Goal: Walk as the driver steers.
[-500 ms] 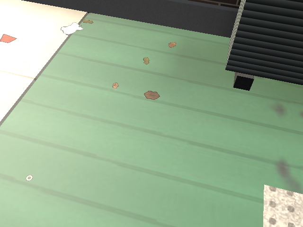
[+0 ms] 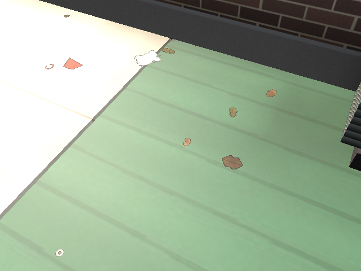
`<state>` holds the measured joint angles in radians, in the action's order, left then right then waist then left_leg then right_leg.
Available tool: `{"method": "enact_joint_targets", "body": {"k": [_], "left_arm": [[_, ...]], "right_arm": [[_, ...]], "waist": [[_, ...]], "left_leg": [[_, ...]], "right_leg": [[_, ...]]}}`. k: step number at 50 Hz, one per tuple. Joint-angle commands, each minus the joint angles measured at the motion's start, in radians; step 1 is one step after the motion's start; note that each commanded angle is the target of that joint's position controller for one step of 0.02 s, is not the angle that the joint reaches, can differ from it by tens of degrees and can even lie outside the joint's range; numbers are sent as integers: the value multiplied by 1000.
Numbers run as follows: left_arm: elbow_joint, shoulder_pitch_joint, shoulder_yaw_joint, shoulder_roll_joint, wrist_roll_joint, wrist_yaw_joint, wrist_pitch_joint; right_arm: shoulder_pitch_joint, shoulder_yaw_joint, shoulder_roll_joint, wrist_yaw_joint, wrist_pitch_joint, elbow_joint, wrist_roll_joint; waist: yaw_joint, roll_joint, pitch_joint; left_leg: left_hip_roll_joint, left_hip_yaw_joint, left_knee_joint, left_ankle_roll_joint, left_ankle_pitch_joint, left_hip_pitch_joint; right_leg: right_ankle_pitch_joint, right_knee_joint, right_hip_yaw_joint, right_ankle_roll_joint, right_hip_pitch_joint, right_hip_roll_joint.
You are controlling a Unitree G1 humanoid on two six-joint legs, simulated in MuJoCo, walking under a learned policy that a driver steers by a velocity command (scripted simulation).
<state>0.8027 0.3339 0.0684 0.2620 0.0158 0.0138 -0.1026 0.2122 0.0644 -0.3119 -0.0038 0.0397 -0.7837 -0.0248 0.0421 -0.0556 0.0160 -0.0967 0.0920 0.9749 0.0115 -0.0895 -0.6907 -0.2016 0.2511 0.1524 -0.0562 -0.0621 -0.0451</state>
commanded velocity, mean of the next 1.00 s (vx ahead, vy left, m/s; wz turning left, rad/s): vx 0.40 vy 0.00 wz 0.51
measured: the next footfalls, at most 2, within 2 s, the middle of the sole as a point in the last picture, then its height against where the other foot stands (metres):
left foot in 0.26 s outside the picture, level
right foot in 0.72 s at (191, 241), level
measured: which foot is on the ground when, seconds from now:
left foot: up 0.00-0.24, down 0.26-0.72, up 0.74-1.00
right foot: down 0.00-0.24, up 0.26-0.70, down 0.72-1.00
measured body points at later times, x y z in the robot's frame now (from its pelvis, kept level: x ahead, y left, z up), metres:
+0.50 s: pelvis +0.27 +0.08 +0.00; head +0.30 +0.10 +0.45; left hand +0.37 +0.39 -0.09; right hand +0.43 -0.17 -0.11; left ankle +0.25 +0.14 -0.75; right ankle +0.40 -0.09 -0.67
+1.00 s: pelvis +0.48 +0.09 -0.01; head +0.52 +0.11 +0.44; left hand +0.45 +0.38 -0.11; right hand +0.76 -0.07 -0.11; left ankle +0.43 +0.23 -0.70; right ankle +0.58 +0.02 -0.75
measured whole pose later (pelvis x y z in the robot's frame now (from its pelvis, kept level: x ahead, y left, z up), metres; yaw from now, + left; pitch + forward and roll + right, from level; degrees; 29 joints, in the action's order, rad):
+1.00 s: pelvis +0.48 +0.09 -0.01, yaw +32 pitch +1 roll +0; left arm 0.77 0.15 0.04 0.26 0.01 0.01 -0.04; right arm 0.19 0.06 -0.31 0.03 -0.04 -0.64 0.00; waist 0.02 -0.03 0.07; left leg -0.02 0.06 0.89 0.06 -0.38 -0.51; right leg -0.13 0.41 0.06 -0.03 -0.30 0.00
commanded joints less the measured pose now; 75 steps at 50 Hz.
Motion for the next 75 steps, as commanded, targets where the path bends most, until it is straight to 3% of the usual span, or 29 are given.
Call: {"method": "enact_joint_targets", "body": {"k": [1, 8, 10, 12, 13, 14, 15, 16, 18, 19, 23, 28, 33, 36, 37, 38, 39, 40, 41, 43, 45, 49, 55, 56, 57, 58, 60, 62, 75], "left_arm": [[-64, -84, 31, 137, -3, -14, -17], [-4, 10, 48, 188, -30, -27, 31], [-10, -8, 55, 219, -33, -35, 46], [-20, -37, 56, 233, -40, -44, 60], [-37, -29, 42, 206, -28, -48, 52], [-91, 66, -5, 48, 6, -31, 23], [-104, -25, 1, 121, -26, -14, -19], [-137, -123, 12, 164, -62, -5, -38], [-129, -139, 12, 155, -26, -16, -48], [-124, -119, 20, 165, -13, -17, -37], [-137, -134, 11, 118, 3, -20, 2], [-183, -328, -9, 79, -8, -9, -3], [-206, -374, 13, 135, -14, 9, -23], [-177, -212, 36, 177, 8, 0, -38], [-173, -85, 49, 242, 25, -10, -35], [-148, -50, 54, 271, 24, -3, -12], [-170, -84, 40, 192, -3, -2, 5], [-185, -121, 22, 130, -6, -9, 17], [-182, -172, 9, 111, 0, -10, 30], [-164, -224, 3, 112, 8, -10, 40], [-142, -242, 7, 122, 12, -7, 36], [-108, -262, 14, 151, -8, -10, 48], [-57, -236, -7, 131, -31, -2, 73], [-41, -198, -21, 97, -19, 1, 69], [-45, -150, -34, 64, 13, 9, 62], [-39, -130, -40, 41, 9, 3, 66], [-28, -189, -29, 103, 11, -6, 76], [-7, -174, -22, 132, 9, -11, 85], [94, -173, -25, 114, -8, -23, 91]], "right_arm": [[-26, -2, -15, -16, 10, 65, 4], [-212, -9, -9, -61, 11, 180, 1], [-167, 8, -40, -65, 5, 191, 1], [61, 54, -117, -54, -1, 145, -1], [217, 88, -196, -32, -12, 111, 0], [186, 100, -298, -23, -5, 118, -3], [224, 78, -226, -26, 9, 145, 7], [192, 62, -170, -29, 21, 135, 14], [63, 45, -113, -27, 27, 153, 9], [24, 35, -88, -23, 28, 172, 20], [30, 44, -123, -4, 33, 163, 16], [100, 50, -141, 17, 17, 131, 3], [145, 51, -136, 27, -3, 107, -1], [88, 40, -90, 33, -16, 144, 3], [91, 20, -35, 36, -14, 180, 25], [309, 9, -13, 29, -11, 177, 6], [318, 30, -124, 31, -21, 141, -4], [188, 44, -166, 34, -35, 154, -2], [129, 46, -157, 41, -50, 164, 6], [115, 40, -108, 43, -73, 176, 10], [132, 23, -50, 44, -76, 172, 13], [78, 6, -31, 35, -70, 180, 26], [28, 10, -53, 20, -76, 181, 34], [19, 13, -82, 24, -75, 196, 44], [0, 21, -152, 35, -77, 219, 52], [-54, 4, -98, 28, -72, 206, 58], [-100, -10, -36, 12, -55, 209, 59], [-79, -5, -62, 9, -44, 200, 51], [-52, -3, -34, 14, -42, 153, 41]], "waist": [[-22, 100, 44], [29, 93, 85], [-15, 135, 21], [-150, 135, -110], [-219, 50, -199], [-87, -202, -265], [-162, -93, -398], [-172, -45, -255], [-82, 54, -99], [-48, 41, -81], [-23, 31, -42], [-100, -21, -16], [-101, -56, -15], [-7, -62, -129], [31, 85, -280], [-59, 396, -427], [-44, 273, -381], [-5, 191, -250], [-18, 127, -177], [-59, 161, -85], [-74, 190, -85], [-63, 185, -159], [-70, 164, -99], [-61, 114, -102], [-1, -57, -123], [20, -159, -124], [-6, -100, -60], [-17, -55, -21], [-20, 43, -55]], "left_leg": [[-19, -8, -145, -4, 151, 7], [19, -127, -338, -71, 37, -25], [85, -189, -338, -109, -66, 95], [165, -212, -405, -169, -58, 422], [82, -43, -442, -223, -30, 730], [-179, 523, -513, -406, -141, 1049], [-248, 754, -650, -453, -236, 1112], [-214, 596, -673, -395, -179, 1023], [-126, 375, -684, -328, 17, 733], [-98, 321, -706, -319, 107, 642], [-50, 211, -752, -320, 247, 472], [25, 157, -726, -238, 87, 418], [-15, 290, -585, -200, 95, 543], [71, 275, -327, -111, 207, 526], [146, 181, -41, -57, -82, 375], [247, 111, 225, -3, -669, 96], [150, 122, 340, 24, -582, 20], [128, 80, 364, 43, -505, -10], [102, 49, 338, 54, -454, 11], [71, 22, 248, 58, -413, 113], [81, -19, 118, 61, -382, 191], [62, -39, -134, 52, -237, 321], [88, -77, -542, -17, -47, 553], [16, 11, -592, -49, 62, 631], [-134, 166, -585, -112, 242, 671], [-154, 188, -618, -183, 45, 502], [-36, 107, -617, -107, -150, 440], [-3, 76, -595, -72, -115, 432], [35, 22, -525, -71, 117, 500]], "right_leg": [[308, -136, -70, -118, -37, 272], [500, -35, 17, -87, 174, 335], [834, 98, 46, -64, 200, 333], [950, 424, 80, -24, 113, 293], [664, 714, 77, 20, -122, 251], [-337, 1066, -8, 85, -587, 35], [-404, 1177, -245, 71, -697, 13], [-306, 1147, -260, 48, -772, 65], [-172, 964, -243, 43, -679, 138], [-140, 922, -249, 51, -607, 157], [-42, 751, -211, 113, -545, 146], [268, 380, -195, 131, -457, 70], [205, 233, -233, 93, -411, 29], [326, 154, -237, 14, -135, 81], [622, 218, -408, -53, 140, 287], [693, 219, -781, -252, 407, 531], [463, 180, -799, -237, 336, 515], [394, 158, -636, -192, 217, 441], [386, 136, -530, -167, 92, 383], [407, 81, -399, -157, -117, 309], [508, 53, -312, -174, -172, 275], [588, 59, -251, -191, -149, 294], [116, 107, -249, -103, -223, 246], [18, 143, -230, -33, -273, 211], [-143, 269, -140, 38, -324, 115], [-161, 229, -131, 71, -222, 93], [-20, 204, -128, 93, -165, 93], [7, 195, -133, 85, -176, 101], [102, 188, -138, 81, -119, 118]]}}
